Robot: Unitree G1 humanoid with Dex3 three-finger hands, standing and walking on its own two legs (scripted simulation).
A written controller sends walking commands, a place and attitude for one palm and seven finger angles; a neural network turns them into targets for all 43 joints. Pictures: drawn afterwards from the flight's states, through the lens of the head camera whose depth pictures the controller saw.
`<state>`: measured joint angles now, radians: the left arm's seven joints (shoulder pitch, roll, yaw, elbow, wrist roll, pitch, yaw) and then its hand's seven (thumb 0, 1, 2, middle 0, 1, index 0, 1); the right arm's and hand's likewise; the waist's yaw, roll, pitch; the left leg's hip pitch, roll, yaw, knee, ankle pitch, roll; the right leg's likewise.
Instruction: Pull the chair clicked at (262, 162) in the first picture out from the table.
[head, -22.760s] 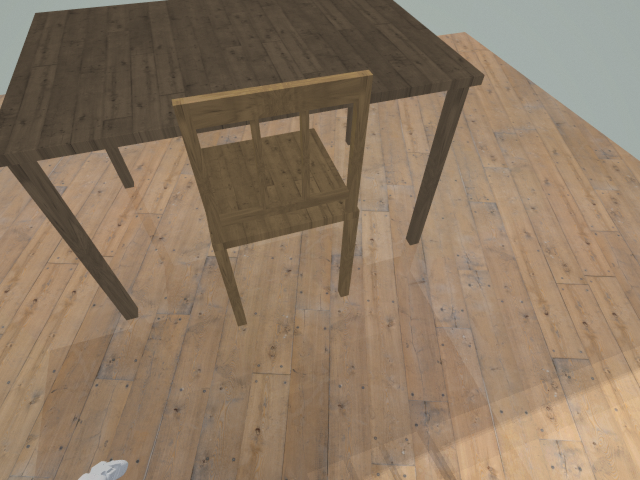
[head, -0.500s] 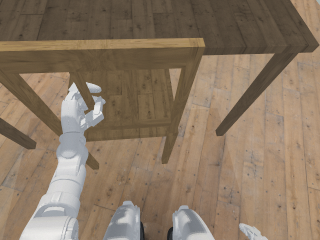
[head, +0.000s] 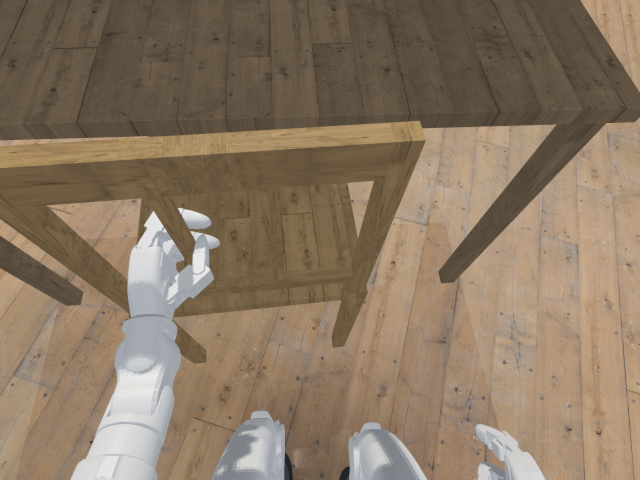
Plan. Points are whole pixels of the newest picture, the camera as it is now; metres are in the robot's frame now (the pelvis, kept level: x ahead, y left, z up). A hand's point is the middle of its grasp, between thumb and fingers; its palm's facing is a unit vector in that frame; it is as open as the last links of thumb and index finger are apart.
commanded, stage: hook a spindle and tug to test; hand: left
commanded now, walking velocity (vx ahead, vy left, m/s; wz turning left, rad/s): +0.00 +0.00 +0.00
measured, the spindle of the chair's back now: (188, 247) +0.40 +0.17 +0.00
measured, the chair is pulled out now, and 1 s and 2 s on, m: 0.03 0.13 0.28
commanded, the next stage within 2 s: step backward, pulling the chair out in 0.10 s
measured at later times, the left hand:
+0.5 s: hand (203, 278) +0.34 +0.14 +0.03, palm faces +0.03 -0.99 -0.13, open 5.1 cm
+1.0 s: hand (212, 338) +0.27 +0.12 +0.03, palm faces +0.05 -0.99 -0.14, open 5.0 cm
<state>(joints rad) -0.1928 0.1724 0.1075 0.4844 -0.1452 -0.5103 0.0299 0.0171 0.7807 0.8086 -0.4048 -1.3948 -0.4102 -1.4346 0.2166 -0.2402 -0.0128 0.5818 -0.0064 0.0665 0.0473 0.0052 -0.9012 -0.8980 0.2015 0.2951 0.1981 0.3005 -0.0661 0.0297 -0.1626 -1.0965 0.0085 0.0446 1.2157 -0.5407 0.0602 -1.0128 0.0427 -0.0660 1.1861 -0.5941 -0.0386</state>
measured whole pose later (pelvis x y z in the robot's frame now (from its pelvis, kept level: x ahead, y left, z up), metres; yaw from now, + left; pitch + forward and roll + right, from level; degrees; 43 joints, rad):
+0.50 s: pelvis +0.00 +0.01 +0.09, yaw +0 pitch +11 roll -2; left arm -0.30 0.18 0.02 0.78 -0.07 -0.18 0.09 0.05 0.77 0.83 -0.31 -1.14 -0.46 -1.45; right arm 0.24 -0.25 0.03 0.57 0.07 0.20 -0.10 0.00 -0.90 -0.90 0.20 0.30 0.20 0.30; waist -0.07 0.02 -0.01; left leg -0.54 -0.01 0.05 0.66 -0.30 0.07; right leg -0.48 0.03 -0.04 0.64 -0.32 0.01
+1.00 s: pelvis -0.05 -0.01 +0.10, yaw +1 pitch +4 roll -2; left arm -0.31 0.14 0.01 0.87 -0.08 -0.23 0.09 0.05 0.76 0.82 -0.30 -1.13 -0.50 -1.45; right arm 0.18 -0.24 0.01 0.67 0.05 0.11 -0.10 0.01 -0.90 -0.90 0.21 0.30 0.20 0.30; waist -0.05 0.06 0.12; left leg -0.44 0.02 0.02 0.58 -0.22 0.02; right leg -0.34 0.07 -0.07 0.49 -0.22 -0.05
